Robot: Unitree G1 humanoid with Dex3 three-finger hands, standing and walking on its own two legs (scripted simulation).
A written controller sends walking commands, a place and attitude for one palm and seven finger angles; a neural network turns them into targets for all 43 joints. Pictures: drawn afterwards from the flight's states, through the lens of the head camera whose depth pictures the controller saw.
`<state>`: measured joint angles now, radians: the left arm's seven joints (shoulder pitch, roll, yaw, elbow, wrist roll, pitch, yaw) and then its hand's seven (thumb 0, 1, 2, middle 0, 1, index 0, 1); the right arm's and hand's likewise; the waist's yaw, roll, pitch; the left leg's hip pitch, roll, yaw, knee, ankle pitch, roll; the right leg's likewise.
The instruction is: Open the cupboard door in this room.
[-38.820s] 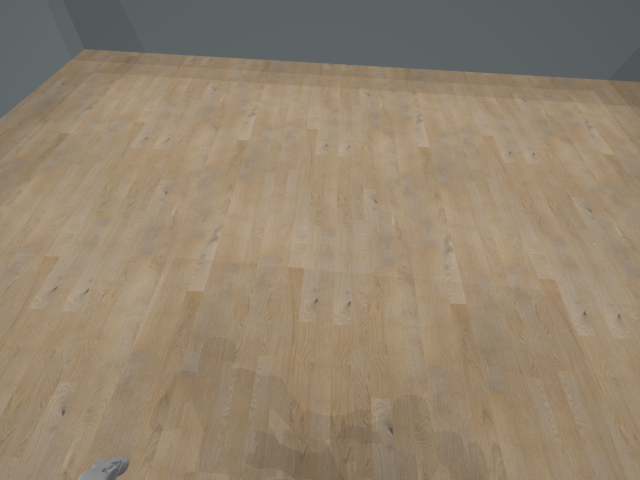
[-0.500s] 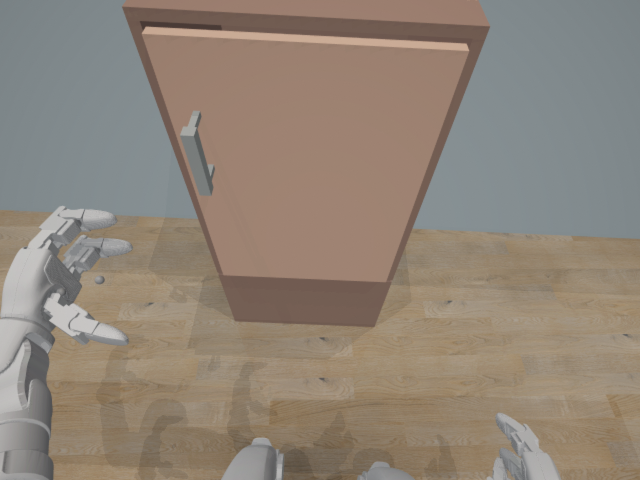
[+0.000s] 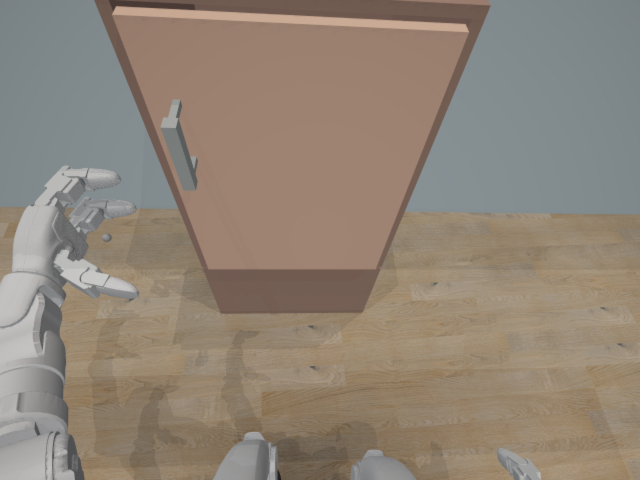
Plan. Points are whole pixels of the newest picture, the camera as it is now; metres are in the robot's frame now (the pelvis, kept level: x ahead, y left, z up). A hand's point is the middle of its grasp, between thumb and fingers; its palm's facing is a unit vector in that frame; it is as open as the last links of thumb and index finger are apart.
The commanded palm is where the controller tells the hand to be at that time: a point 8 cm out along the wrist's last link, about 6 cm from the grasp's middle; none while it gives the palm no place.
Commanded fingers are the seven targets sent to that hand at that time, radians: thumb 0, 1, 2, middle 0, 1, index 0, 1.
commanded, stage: move the hooked fingers beside the handle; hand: left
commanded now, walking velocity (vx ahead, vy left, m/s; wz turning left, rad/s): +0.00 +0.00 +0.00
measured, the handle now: (183, 147) +0.54 +0.21 +0.05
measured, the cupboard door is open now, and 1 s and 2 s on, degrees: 0 0 0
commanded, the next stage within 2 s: slide the fingers in behind the handle in 1.62 s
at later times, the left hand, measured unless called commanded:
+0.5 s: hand (127, 199) +0.44 +0.26 +0.06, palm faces +0.04 -1.00 -0.01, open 14.0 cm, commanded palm +0.42 +0.30 +0.06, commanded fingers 0.00 -0.50 0.30 -0.30 -1.20 -0.30 -1.20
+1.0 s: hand (136, 173) +0.49 +0.26 +0.06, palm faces +0.04 -1.00 -0.01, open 14.0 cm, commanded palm +0.46 +0.30 +0.05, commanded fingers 0.00 -0.50 0.30 -0.30 -1.20 -0.30 -1.20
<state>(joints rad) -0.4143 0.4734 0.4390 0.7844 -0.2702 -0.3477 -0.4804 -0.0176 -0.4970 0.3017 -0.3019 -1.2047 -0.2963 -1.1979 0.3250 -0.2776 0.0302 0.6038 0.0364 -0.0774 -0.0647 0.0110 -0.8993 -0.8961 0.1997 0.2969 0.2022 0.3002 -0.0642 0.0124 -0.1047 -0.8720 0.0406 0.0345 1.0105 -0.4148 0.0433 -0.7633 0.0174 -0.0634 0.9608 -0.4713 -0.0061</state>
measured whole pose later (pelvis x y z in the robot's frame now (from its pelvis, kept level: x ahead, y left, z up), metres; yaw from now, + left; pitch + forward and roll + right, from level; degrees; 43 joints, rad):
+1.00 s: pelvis +0.00 -0.01 -0.02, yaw -2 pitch +22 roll -4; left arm -0.81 0.68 0.53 1.17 -0.14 -0.38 -0.43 -0.02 -0.49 0.30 -0.30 -1.20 -0.30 -1.20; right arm 0.38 -0.28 0.05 0.62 0.01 0.06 -0.04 0.01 -0.90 -0.90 0.20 0.30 0.20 0.30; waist -0.16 0.02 -0.11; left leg -1.05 0.08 0.03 1.11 -0.44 0.04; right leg -0.94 0.05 -0.06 1.04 -0.49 -0.02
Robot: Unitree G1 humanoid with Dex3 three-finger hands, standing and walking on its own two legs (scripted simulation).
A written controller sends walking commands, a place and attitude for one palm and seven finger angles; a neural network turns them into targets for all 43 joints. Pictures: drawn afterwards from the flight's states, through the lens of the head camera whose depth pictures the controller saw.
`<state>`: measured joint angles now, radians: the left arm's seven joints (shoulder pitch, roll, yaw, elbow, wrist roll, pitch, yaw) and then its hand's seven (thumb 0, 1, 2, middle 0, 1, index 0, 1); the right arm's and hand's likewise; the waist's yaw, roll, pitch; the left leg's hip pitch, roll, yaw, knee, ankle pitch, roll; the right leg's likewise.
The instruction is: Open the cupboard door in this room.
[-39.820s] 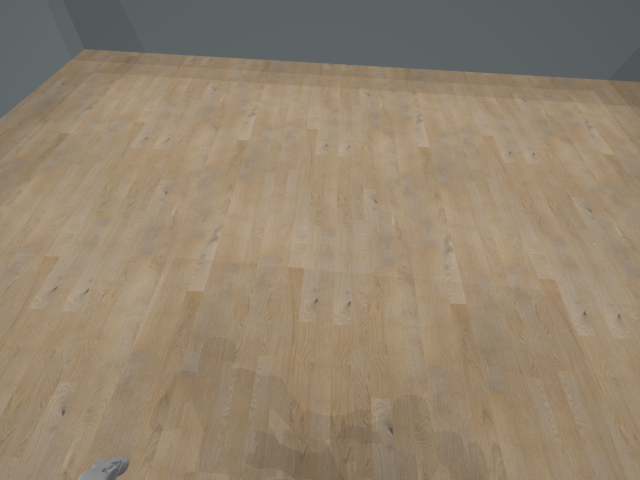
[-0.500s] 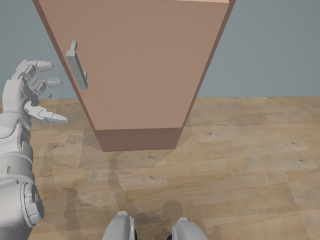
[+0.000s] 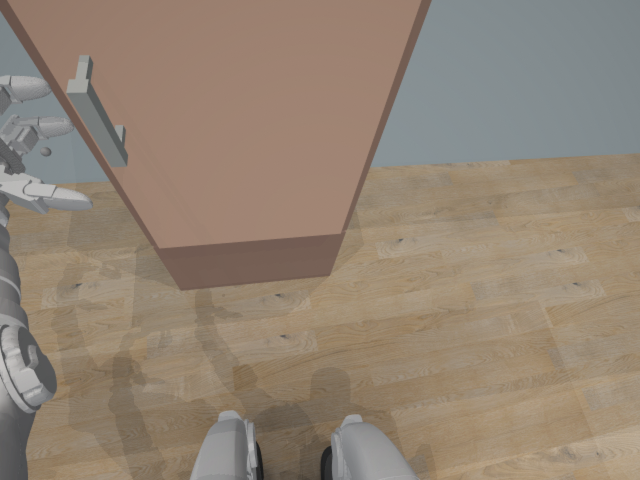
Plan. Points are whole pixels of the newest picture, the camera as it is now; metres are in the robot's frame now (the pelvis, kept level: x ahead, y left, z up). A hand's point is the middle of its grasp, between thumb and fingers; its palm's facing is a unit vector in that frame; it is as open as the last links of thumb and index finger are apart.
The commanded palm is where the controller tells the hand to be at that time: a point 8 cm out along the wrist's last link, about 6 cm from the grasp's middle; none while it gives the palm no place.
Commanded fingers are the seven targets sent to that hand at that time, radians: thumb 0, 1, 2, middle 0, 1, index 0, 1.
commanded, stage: move the hooked fingers beside the handle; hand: left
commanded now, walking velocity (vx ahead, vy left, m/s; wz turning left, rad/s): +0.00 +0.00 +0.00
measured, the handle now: (102, 115) +0.54 +0.24 +0.07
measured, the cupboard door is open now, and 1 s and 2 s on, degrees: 0 0 0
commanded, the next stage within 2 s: slide the fingers in behind the handle in 0.62 s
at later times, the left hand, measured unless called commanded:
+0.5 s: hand (47, 158) +0.47 +0.28 +0.07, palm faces +0.08 -1.00 +0.00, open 14.0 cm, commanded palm +0.45 +0.32 +0.07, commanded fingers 0.00 -0.50 0.30 -0.30 -1.20 -0.30 -1.20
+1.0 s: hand (68, 156) +0.48 +0.26 +0.07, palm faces +0.07 -1.00 +0.00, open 14.0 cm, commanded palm +0.45 +0.30 +0.07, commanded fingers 0.00 -0.50 0.30 -0.30 -1.20 -0.30 -1.20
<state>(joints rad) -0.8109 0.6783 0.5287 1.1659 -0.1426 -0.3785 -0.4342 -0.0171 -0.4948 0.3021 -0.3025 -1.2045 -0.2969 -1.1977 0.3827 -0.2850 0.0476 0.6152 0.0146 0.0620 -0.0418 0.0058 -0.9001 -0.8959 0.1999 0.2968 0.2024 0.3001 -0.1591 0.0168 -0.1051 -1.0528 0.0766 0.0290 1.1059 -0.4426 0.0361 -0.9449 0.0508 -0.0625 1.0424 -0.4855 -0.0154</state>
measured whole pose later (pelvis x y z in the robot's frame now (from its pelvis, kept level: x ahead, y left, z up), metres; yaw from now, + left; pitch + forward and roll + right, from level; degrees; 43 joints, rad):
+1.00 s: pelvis +0.00 +0.01 +0.00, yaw +1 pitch +22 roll -4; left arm -0.79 0.57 0.45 1.12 -0.15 -0.40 -0.36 -0.02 -0.50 0.30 -0.30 -1.20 -0.30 -1.20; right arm 0.37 -0.27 0.04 0.63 0.01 0.08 -0.03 0.01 -0.90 -0.90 0.20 0.30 0.20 0.30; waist -0.15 0.02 -0.11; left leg -1.03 0.06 0.03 1.10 -0.45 0.05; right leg -0.92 0.04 -0.06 1.03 -0.49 0.00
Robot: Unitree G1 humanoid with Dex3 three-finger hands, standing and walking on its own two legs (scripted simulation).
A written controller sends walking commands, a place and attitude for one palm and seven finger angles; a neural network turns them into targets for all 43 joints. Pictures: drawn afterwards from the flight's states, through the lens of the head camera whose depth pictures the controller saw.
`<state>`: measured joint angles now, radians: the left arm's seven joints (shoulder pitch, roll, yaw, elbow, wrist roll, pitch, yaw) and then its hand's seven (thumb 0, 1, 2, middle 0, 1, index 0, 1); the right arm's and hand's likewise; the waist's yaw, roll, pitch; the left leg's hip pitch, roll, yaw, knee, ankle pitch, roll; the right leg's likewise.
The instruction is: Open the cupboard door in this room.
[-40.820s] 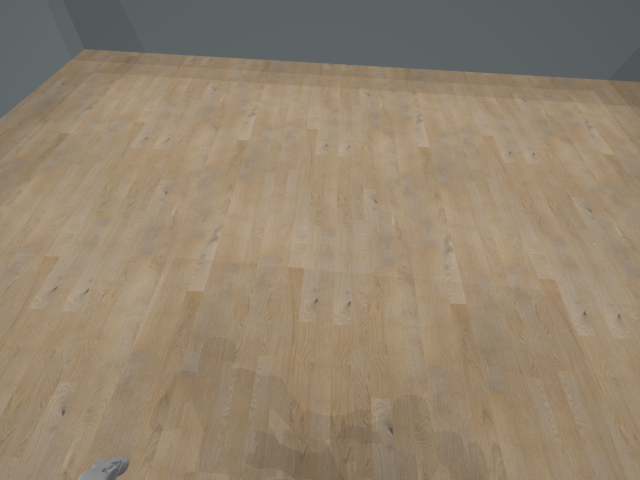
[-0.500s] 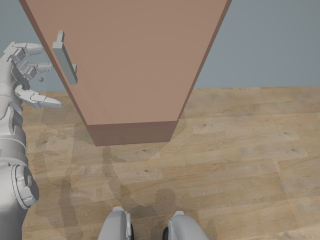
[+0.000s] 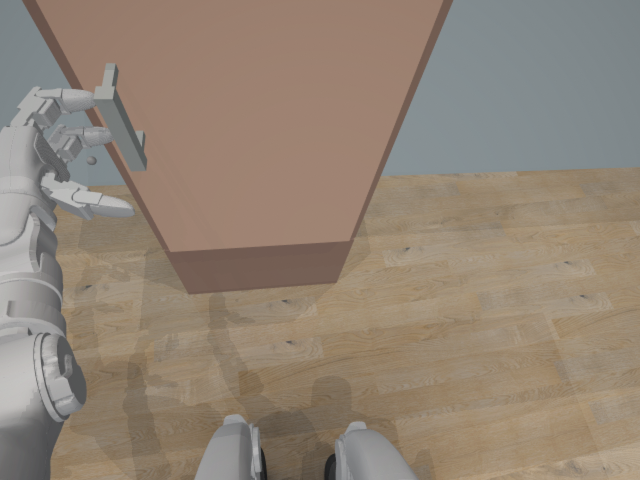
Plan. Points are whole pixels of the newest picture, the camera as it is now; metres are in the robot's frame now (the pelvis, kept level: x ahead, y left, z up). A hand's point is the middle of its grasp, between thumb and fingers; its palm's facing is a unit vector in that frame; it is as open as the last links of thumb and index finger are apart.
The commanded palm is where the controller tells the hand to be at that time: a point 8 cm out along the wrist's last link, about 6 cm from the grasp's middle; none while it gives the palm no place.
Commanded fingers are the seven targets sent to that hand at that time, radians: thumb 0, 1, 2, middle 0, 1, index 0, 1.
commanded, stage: slide the fingers in behind the handle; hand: left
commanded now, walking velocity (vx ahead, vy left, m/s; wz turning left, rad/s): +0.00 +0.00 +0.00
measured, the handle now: (125, 121) +0.54 +0.22 +0.07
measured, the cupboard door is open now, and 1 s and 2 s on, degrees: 0 0 1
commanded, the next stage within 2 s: close the thumb around the handle in 1.32 s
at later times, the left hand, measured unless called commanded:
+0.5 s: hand (127, 160) +0.48 +0.21 +0.06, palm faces +0.06 -1.00 +0.00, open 14.0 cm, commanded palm +0.45 +0.25 +0.07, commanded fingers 0.00 -0.50 0.30 -0.30 -1.20 -0.30 -1.20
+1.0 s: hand (146, 158) +0.48 +0.19 +0.06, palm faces +0.09 -1.00 -0.01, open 14.0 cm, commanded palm +0.46 +0.23 +0.07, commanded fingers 0.00 -0.50 0.30 -0.30 -1.20 -0.30 -1.20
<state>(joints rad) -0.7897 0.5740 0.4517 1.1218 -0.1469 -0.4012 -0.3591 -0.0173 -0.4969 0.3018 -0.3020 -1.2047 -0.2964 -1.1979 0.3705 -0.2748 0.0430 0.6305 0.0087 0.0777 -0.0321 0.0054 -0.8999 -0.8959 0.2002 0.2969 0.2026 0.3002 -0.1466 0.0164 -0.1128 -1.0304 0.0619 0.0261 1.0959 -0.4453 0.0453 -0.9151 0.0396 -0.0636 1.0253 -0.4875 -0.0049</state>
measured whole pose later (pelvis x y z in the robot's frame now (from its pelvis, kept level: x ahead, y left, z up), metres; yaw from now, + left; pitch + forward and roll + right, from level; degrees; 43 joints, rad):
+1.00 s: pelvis +0.00 -0.02 +0.00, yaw +1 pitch +21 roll -3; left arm -0.80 0.45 0.36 1.12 -0.13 -0.44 -0.20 -0.02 -0.50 0.30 -0.29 -1.20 -0.28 -1.20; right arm 0.37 -0.26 0.03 0.65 0.00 0.07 0.00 0.01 -0.90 -0.90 0.20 0.30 0.20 0.30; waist -0.14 0.02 -0.12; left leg -1.02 0.06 0.02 1.09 -0.45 0.02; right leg -0.92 0.04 -0.07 1.05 -0.51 -0.03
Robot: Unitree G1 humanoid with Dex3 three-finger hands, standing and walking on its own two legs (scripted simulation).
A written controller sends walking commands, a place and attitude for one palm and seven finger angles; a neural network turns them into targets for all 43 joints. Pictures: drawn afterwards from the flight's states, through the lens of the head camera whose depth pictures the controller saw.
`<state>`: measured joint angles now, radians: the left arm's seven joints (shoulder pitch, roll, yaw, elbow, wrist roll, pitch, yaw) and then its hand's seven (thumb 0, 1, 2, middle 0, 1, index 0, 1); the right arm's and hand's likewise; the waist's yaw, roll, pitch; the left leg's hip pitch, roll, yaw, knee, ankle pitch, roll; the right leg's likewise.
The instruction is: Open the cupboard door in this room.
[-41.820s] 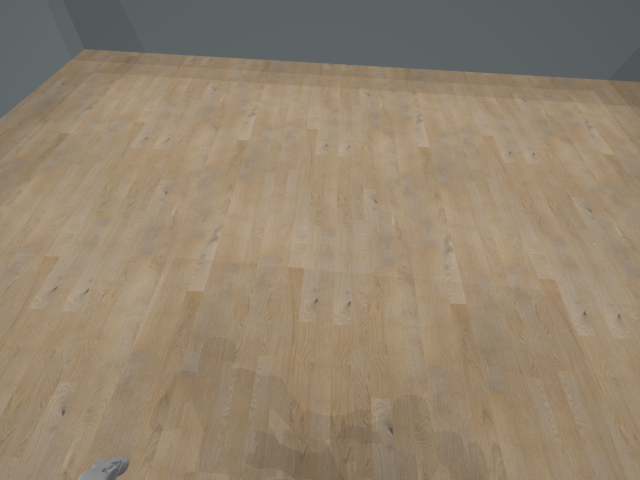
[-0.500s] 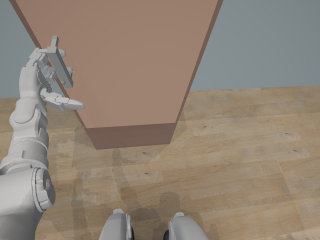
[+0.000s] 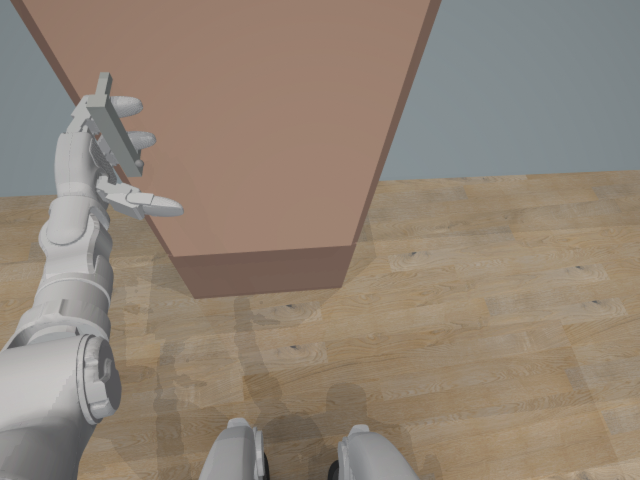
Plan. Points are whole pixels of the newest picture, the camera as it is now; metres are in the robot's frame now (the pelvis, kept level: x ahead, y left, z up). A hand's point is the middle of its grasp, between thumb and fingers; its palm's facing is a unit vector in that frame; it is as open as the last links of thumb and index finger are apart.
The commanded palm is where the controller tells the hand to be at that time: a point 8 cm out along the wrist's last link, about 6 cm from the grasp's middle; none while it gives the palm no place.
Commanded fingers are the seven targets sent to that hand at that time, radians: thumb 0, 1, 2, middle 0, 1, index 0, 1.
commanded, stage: slide the fingers in behind the handle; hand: left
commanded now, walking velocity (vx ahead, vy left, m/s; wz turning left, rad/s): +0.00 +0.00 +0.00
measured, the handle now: (120, 128) +0.54 +0.23 +0.07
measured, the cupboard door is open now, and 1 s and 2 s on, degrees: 0 1 34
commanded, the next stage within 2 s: close the thumb around the handle in 0.32 s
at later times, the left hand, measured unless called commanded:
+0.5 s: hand (140, 163) +0.49 +0.20 +0.06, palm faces +0.07 -1.00 -0.01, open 13.9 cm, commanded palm +0.46 +0.24 +0.07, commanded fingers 0.00 -0.22 0.42 -0.32 -1.23 -0.32 -1.23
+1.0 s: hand (138, 166) +0.48 +0.20 +0.06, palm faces +0.07 -1.00 +0.00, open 6.2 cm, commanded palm +0.45 +0.24 +0.07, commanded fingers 0.00 0.90 0.90 -0.40 -1.35 -0.40 -1.35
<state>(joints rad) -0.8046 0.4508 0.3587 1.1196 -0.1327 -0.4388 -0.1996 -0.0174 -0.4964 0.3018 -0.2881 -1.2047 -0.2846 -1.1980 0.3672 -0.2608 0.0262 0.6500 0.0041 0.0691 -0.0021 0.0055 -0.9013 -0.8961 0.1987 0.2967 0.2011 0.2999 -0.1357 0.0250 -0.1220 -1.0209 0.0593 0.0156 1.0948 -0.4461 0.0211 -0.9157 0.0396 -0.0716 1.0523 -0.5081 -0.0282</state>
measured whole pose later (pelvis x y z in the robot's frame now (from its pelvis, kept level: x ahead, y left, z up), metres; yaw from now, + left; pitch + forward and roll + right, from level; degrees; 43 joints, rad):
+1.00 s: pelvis +0.00 +0.01 +0.00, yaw +0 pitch +21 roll -3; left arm -0.77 0.42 0.35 1.10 -0.13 -0.46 -0.19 0.00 0.63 0.79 -0.36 -1.33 -0.36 -1.32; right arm 0.35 -0.26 0.02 0.65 0.00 0.07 0.00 0.01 -0.90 -0.90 0.20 0.30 0.20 0.30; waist -0.13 0.03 -0.13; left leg -1.00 0.05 0.02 1.09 -0.45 0.03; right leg -0.89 0.04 -0.06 1.04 -0.51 -0.02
